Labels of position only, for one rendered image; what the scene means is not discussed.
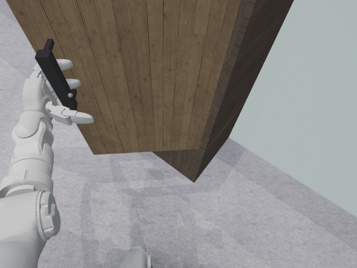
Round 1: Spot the robot left forearm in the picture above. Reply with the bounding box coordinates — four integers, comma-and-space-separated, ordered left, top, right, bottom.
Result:
0, 111, 54, 198

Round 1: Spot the cupboard door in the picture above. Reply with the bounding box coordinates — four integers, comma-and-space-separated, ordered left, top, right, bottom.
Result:
6, 0, 241, 155

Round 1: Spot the robot left thigh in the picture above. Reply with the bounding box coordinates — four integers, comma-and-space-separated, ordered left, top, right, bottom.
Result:
119, 251, 152, 268

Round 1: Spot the robot left hand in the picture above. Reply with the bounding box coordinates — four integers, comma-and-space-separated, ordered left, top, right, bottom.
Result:
22, 59, 94, 126

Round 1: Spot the handle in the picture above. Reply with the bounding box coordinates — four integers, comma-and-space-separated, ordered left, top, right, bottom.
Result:
35, 39, 78, 111

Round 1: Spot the left robot upper arm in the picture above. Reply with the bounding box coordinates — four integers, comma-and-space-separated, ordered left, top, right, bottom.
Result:
0, 190, 61, 268

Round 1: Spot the robot left shin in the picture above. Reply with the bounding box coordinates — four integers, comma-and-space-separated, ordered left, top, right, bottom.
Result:
132, 246, 144, 252

